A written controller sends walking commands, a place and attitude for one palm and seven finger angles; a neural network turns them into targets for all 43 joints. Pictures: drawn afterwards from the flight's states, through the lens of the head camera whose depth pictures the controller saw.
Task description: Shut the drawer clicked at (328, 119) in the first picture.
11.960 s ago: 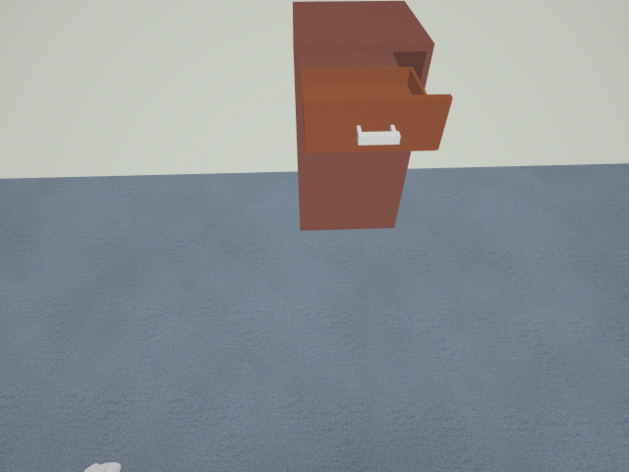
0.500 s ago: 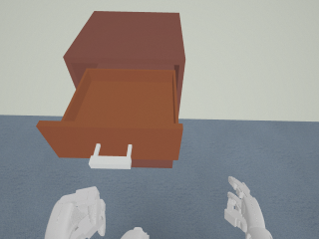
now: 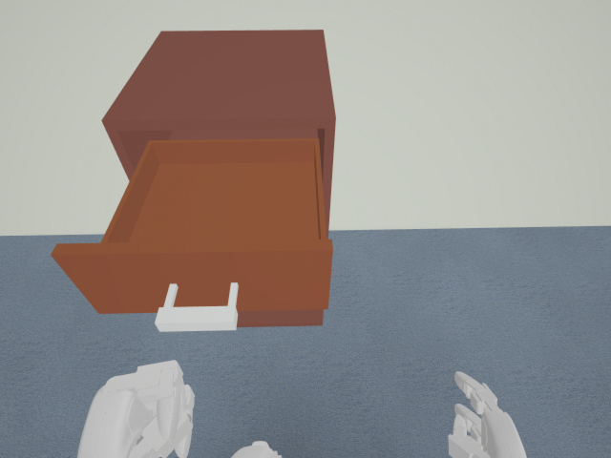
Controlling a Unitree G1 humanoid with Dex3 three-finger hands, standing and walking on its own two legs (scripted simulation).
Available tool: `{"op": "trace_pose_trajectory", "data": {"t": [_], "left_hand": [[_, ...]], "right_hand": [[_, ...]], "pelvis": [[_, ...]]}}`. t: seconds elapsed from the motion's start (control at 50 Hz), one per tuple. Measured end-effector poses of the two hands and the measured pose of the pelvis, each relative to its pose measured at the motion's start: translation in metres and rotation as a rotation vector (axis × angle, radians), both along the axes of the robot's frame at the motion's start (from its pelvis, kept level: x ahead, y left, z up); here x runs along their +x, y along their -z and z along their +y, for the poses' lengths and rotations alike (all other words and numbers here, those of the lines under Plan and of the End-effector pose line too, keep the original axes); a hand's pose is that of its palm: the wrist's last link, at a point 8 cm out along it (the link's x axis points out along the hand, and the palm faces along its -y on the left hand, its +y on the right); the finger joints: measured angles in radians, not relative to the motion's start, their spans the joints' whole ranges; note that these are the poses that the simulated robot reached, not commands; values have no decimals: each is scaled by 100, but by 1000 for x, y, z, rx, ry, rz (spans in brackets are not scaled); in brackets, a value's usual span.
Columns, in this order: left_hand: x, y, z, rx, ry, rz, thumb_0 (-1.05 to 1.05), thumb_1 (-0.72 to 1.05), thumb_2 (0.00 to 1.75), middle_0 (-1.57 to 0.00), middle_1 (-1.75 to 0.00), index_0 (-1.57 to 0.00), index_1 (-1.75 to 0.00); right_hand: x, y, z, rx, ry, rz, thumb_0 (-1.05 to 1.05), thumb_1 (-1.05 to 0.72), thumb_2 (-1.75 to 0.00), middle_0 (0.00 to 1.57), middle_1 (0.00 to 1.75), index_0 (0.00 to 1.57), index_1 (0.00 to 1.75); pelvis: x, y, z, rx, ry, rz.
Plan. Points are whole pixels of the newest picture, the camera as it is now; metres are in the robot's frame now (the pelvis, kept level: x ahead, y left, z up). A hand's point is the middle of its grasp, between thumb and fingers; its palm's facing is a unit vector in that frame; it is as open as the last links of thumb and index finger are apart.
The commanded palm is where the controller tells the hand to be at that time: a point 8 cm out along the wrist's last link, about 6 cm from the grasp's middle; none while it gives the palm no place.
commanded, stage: raise the hand and make a fist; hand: left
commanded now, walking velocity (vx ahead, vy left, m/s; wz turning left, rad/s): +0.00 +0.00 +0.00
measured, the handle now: (200, 304) +0.34 +0.18 +0.00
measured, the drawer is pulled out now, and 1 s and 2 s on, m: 0.30 0.30 0.29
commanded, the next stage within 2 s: bring the fist close to the handle in 0.08 s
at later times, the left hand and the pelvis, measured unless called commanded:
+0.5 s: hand (209, 410) +0.17 +0.11 +0.07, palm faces +0.04 -1.00 -0.02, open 3.3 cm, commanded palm +0.14 +0.17 +0.07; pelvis +0.01 -0.02 -0.01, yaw +1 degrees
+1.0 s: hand (212, 383) +0.22 +0.13 +0.02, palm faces +0.04 -1.00 -0.02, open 3.3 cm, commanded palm +0.19 +0.19 +0.02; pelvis +0.00 -0.01 -0.03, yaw +0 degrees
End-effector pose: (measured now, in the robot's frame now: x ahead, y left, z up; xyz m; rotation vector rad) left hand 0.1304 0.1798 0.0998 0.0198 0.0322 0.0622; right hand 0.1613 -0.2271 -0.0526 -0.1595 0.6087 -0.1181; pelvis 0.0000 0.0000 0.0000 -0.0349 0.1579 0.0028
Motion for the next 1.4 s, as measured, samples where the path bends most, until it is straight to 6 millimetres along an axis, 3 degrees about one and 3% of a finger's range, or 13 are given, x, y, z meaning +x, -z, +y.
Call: {"op": "trace_pose_trajectory", "data": {"t": [0.24,0.42,0.94,1.24,1.4], "left_hand": [[3,0,-8,3,3,16,2,90,90,-140,-160,-140,-160],[10,19,-11,-4,6,12,2,90,90,-140,-160,-140,-160],[59,72,2,0,22,14,2,90,90,-140,-160,-140,-160],[80,101,9,-10,28,-2,2,90,90,-140,-160,-140,-160],[79,94,6,-16,30,-1,2,90,90,-140,-160,-139,-160]], "right_hand": [[22,-4,-5,18,-9,-32,1,-91,-90,21,30,20,30],[33,3,-10,-3,-43,-28,1,-91,-90,21,30,20,30],[3,43,-23,-48,15,129,1,-91,-90,21,30,20,30],[6,62,-7,-63,-23,161,1,-91,-90,21,30,20,30],[4,62,4,-40,-24,177,1,-91,-90,21,30,20,30]], "pelvis": [[9,-3,-10,11,-1,6],[9,5,-15,10,-12,37],[4,26,-14,3,8,124],[-2,43,-3,-13,10,173],[-1,40,3,-17,12,171]]}}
